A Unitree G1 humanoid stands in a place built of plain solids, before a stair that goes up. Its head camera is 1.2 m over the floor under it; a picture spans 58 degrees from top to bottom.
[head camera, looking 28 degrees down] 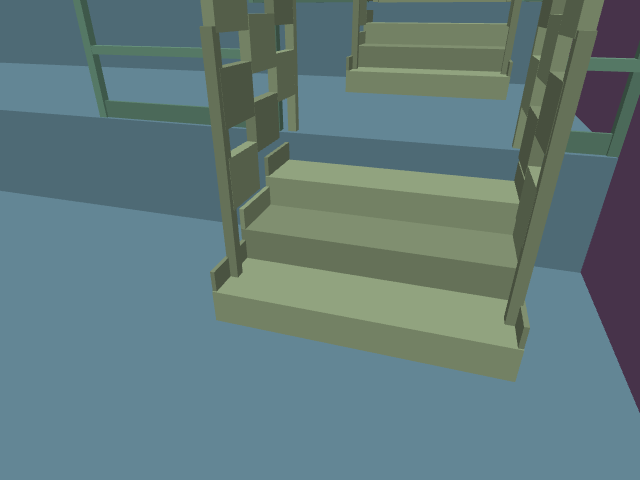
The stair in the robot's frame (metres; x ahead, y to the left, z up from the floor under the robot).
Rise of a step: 0.15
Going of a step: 0.30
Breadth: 1.22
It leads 17 degrees to the right of straight ahead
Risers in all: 4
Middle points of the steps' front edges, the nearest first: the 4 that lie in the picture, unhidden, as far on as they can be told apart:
1.33 -0.13 0.15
1.61 -0.22 0.31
1.90 -0.30 0.46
2.19 -0.39 0.61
